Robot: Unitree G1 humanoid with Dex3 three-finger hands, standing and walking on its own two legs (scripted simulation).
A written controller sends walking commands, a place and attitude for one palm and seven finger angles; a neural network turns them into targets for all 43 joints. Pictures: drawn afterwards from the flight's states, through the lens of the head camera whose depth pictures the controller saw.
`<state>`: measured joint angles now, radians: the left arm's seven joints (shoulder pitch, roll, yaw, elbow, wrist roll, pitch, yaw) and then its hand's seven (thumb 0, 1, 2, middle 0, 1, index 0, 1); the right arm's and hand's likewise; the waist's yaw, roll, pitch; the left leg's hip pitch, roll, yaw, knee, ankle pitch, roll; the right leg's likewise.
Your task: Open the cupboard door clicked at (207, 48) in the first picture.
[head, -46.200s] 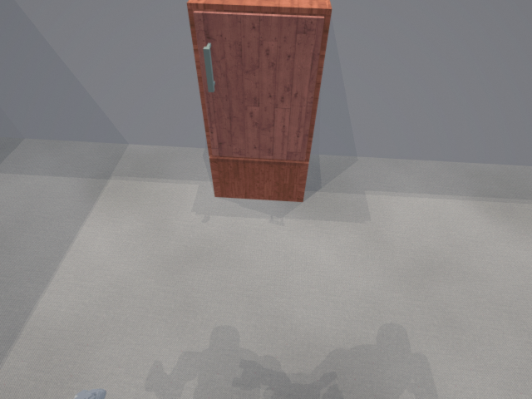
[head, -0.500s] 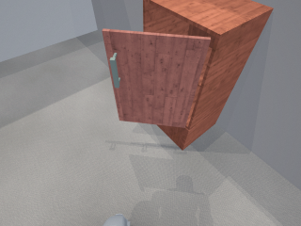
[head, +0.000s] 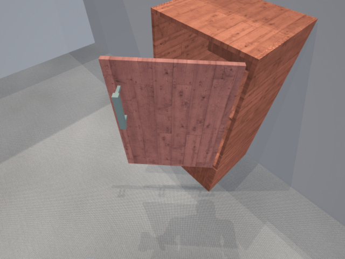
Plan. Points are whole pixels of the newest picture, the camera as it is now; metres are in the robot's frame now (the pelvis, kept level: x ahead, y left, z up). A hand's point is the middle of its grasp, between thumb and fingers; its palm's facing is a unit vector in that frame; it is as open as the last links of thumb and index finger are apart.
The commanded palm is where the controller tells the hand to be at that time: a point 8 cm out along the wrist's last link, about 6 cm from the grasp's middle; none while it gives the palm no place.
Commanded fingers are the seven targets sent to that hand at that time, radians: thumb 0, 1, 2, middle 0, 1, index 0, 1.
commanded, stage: come to a stop and stand still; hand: left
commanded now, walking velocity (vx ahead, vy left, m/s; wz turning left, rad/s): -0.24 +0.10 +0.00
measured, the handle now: (121, 108) +0.57 +0.20 -0.04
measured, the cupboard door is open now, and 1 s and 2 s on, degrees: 44 44 44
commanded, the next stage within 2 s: look again from close up in 1.06 s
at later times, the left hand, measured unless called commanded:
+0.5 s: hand out of the picture +0.04 +0.21 -0.17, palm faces +0.03 -0.98 -0.20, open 7.4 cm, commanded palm none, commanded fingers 0.00 0.90 0.90 -0.20 -0.30 -0.20 -0.30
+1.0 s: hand out of the picture -0.03 +0.14 -0.17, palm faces +0.04 -0.99 -0.16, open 7.3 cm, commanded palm none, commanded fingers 0.00 0.90 0.90 -0.20 -0.30 -0.20 -0.30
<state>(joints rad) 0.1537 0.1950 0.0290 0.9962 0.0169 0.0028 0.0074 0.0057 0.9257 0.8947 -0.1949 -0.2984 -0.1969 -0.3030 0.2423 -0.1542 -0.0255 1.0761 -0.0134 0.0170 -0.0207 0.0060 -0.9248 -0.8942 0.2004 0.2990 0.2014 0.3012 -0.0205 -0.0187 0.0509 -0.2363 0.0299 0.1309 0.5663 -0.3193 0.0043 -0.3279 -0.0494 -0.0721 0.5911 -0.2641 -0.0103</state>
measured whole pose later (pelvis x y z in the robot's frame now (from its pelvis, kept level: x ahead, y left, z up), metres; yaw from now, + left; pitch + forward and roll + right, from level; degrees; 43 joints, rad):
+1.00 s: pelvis -0.02 -0.02 +0.01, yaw +0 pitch -1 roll +0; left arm 0.28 0.14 0.00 1.13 0.00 0.00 0.02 0.01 0.92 0.89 -0.20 -0.30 -0.20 -0.30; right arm 0.29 -0.13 -0.01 1.17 -0.02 0.01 -0.03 0.01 -0.91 -0.89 0.20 0.30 0.20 0.30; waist -0.01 -0.02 0.04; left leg -0.20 0.05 0.06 0.42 -0.21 -0.03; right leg -0.08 0.01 -0.04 0.40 -0.30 -0.02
